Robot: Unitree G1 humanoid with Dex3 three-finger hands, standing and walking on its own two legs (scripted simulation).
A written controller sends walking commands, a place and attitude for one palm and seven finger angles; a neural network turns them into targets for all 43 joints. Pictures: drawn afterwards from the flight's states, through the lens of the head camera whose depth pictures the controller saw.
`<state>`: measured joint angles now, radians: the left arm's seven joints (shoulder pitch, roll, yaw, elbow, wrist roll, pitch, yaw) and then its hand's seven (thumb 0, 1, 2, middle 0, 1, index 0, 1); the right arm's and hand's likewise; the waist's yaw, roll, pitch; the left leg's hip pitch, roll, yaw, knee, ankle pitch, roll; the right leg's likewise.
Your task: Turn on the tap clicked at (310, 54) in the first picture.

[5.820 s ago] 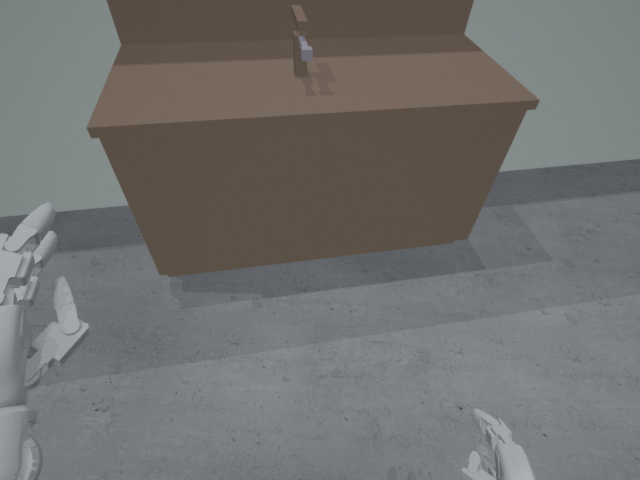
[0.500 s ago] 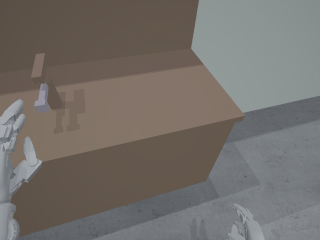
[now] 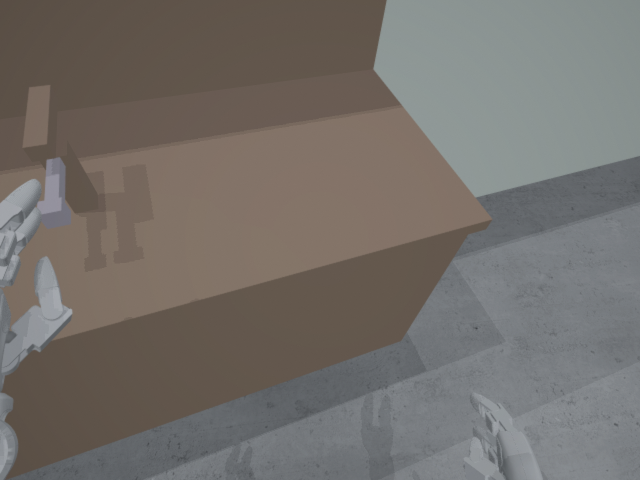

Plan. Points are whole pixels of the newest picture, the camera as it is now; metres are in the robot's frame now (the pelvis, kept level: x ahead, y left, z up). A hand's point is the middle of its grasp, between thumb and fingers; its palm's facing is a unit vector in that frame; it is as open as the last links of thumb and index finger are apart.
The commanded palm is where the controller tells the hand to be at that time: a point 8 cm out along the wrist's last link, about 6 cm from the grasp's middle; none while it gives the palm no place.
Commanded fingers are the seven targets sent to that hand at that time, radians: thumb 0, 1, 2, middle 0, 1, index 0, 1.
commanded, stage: shuffle to correct the standing spot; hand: left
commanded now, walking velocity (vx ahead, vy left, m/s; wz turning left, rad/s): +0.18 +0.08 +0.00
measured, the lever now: (54, 213) +0.40 +0.38 +0.06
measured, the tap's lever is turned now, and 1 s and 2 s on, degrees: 0 0 0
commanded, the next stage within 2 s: come to a stop and stand still in 0.94 s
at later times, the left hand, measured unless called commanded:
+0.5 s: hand (49, 285) +0.25 +0.26 +0.16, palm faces +0.43 -0.84 -0.33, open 7.4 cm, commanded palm +0.19 +0.30 +0.18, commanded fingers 0.00 0.90 0.90 -0.20 -0.30 -0.20 -0.30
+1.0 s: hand (50, 266) +0.26 +0.27 +0.17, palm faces +0.41 -0.83 -0.39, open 7.4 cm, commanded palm +0.20 +0.31 +0.18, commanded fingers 0.00 0.90 0.90 -0.20 -0.30 -0.20 -0.30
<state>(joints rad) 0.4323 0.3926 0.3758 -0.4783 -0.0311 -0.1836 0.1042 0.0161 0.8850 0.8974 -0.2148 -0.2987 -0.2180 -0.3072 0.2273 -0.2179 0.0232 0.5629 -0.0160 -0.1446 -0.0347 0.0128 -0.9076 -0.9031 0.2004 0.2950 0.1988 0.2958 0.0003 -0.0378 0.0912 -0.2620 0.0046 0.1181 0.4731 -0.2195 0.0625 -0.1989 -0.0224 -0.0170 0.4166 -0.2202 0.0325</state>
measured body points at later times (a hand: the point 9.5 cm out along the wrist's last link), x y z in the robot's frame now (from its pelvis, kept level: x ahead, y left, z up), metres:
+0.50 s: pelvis +0.03 +0.02 -0.02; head +0.05 +0.03 +0.43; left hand +0.22 +0.31 +0.18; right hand +0.22 -0.20 -0.09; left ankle +0.02 +0.07 -0.74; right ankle +0.00 -0.14 -0.74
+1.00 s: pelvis +0.05 +0.03 -0.02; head +0.06 +0.02 +0.43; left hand +0.23 +0.31 +0.19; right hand +0.21 -0.20 -0.11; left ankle +0.01 +0.08 -0.71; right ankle +0.05 -0.09 -0.74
